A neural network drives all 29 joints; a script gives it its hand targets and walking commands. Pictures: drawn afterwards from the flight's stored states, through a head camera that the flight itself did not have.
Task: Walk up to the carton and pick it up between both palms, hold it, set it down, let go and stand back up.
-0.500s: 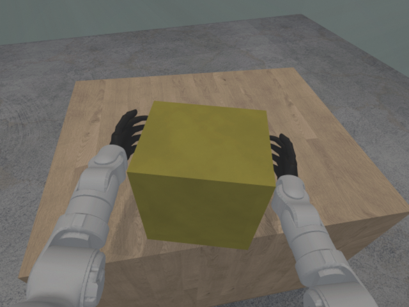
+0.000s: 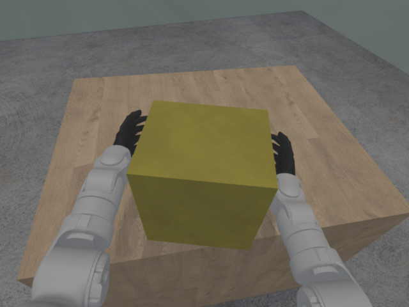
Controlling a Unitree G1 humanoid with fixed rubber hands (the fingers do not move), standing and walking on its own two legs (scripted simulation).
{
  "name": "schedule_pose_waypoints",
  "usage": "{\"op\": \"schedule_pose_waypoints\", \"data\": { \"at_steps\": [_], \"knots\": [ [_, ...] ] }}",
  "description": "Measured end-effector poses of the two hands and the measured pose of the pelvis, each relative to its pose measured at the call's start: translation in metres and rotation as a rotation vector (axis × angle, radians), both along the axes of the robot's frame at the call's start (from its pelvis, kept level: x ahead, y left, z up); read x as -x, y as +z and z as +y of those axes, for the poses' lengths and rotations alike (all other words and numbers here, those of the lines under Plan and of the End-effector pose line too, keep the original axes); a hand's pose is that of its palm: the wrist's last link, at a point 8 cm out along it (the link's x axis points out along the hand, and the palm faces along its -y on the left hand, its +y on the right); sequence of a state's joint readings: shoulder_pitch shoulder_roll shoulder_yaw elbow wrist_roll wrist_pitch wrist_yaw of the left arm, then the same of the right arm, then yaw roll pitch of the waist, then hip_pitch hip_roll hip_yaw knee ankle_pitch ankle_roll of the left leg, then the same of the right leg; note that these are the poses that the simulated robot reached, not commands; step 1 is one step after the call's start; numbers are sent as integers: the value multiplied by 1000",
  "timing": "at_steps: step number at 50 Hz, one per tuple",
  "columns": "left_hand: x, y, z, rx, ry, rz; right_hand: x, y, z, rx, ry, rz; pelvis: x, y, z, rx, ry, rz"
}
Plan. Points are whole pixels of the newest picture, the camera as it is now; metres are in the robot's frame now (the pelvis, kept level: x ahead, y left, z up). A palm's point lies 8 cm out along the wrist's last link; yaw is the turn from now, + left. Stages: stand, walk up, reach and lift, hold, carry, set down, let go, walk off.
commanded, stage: reach and lift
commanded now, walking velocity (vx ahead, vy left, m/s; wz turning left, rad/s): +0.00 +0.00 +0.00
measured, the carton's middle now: (203, 179) +0.36 -0.04 +0.04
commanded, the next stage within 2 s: none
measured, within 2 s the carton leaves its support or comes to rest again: leaves its support in 0.58 s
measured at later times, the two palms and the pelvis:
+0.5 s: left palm (125, 146) +0.41 +0.11 +0.10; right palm (283, 172) +0.33 -0.20 +0.08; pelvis +0.00 +0.00 +0.00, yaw +0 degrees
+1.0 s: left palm (120, 141) +0.40 +0.12 +0.13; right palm (288, 166) +0.32 -0.20 +0.11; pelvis -0.01 +0.00 +0.00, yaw +0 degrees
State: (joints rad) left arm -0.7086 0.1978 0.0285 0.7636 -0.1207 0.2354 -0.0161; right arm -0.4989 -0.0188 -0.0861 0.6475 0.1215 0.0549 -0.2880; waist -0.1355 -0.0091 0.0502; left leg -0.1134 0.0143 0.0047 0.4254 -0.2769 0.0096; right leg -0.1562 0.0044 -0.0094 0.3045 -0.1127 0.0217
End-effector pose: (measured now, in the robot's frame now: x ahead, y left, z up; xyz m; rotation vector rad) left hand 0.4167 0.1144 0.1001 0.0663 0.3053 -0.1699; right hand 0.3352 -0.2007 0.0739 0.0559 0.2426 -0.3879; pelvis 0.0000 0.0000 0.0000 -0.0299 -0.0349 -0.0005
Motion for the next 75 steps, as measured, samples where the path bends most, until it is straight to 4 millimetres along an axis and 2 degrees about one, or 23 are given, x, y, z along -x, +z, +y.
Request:
{"op": "schedule_pose_waypoints", "data": {
  "at_steps": [23, 28, 38, 48, 56, 66, 75],
  "knots": [
    [3, 3, -3, -74, -13, -35, 3, 3, 2, 18, 8, -16, 3, 0, -1, -1, 0, -4],
    [4, 6, -2, -83, -23, -51, 4, 8, 3, 27, 8, -27, 4, 0, 1, 1, 0, -4],
    [6, 31, -1, -69, -23, -136, 5, 35, 3, 21, 3, -110, 3, 1, 2, 3, 0, 0],
    [15, 29, 0, -96, -13, -89, 11, 29, 4, -45, 4, -74, 8, 1, 1, 2, 0, -10],
    [21, 52, 2, -88, 13, -143, 10, 46, 5, -56, 19, -131, 10, 1, 1, 1, 0, -15],
    [29, 47, 8, -103, 56, -62, 10, 33, 11, -83, 52, -52, 13, 1, -1, -1, 0, -21],
    [32, 68, 16, -88, 98, -114, 0, 57, 16, -82, 86, -106, 15, 1, -1, -2, 1, -24]
  ]
}}
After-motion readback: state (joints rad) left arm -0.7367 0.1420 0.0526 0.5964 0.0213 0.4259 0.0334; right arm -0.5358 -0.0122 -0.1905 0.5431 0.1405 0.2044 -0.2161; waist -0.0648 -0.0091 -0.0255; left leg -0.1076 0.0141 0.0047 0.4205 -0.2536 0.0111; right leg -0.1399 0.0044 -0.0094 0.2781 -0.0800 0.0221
